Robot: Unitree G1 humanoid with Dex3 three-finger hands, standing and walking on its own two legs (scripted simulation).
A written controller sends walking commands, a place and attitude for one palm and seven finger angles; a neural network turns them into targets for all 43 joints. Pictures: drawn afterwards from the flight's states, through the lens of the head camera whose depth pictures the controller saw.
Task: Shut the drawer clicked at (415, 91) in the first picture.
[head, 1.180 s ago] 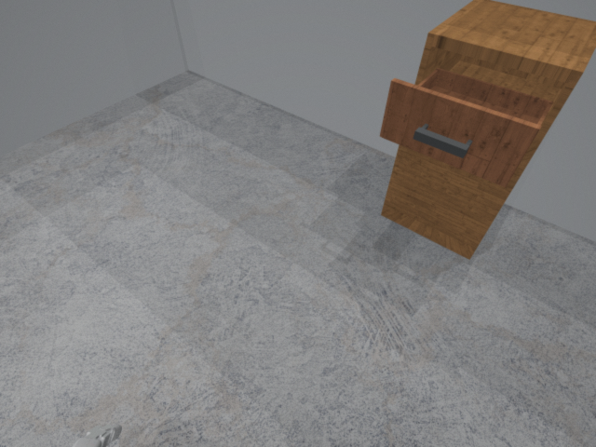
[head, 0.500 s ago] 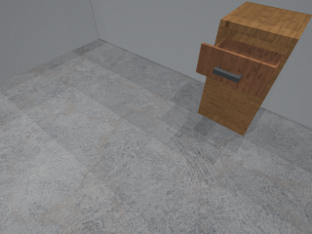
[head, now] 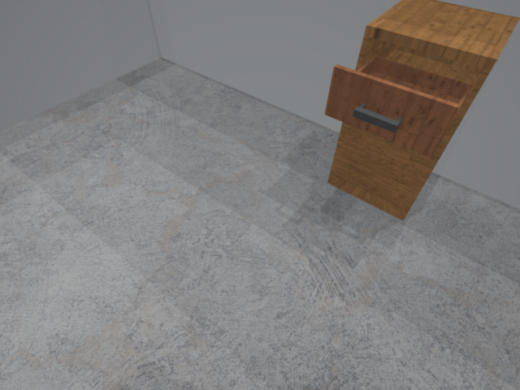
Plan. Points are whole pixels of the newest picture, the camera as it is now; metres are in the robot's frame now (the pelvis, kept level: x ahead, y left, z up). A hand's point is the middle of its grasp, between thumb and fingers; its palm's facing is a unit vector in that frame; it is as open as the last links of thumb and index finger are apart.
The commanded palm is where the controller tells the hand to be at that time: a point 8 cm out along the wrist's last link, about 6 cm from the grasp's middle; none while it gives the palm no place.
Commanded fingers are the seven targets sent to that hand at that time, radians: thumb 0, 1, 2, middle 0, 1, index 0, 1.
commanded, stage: look at it before walking up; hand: left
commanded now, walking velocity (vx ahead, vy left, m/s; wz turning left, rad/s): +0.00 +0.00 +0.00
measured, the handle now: (378, 116) +0.91 -0.32 -0.09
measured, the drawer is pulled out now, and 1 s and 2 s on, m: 0.28 0.28 0.28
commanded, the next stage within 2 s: walk to a spot facing it in 0.46 s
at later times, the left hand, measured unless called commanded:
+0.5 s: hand out of the picture +0.09 +0.25 -0.15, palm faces -0.03 -0.94 -0.34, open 7.4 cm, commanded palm none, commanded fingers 0.00 0.90 0.90 -0.20 -0.30 -0.20 -0.30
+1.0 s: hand out of the picture +0.13 +0.14 -0.18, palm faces -0.12 -0.96 -0.25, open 7.4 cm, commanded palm none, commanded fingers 0.00 0.90 0.90 -0.20 -0.30 -0.20 -0.30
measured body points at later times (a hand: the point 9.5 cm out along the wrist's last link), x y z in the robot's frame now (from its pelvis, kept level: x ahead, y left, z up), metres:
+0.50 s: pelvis +0.01 +0.00 +0.00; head +0.02 +0.00 +0.45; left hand +0.09 +0.30 -0.13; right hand +0.10 -0.29 -0.13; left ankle +0.00 +0.13 -0.75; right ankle +0.01 -0.12 -0.75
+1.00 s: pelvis +0.09 -0.05 -0.02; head +0.11 -0.08 +0.42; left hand +0.14 +0.19 -0.16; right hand +0.03 -0.30 -0.19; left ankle +0.02 +0.11 -0.70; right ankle +0.08 -0.12 -0.75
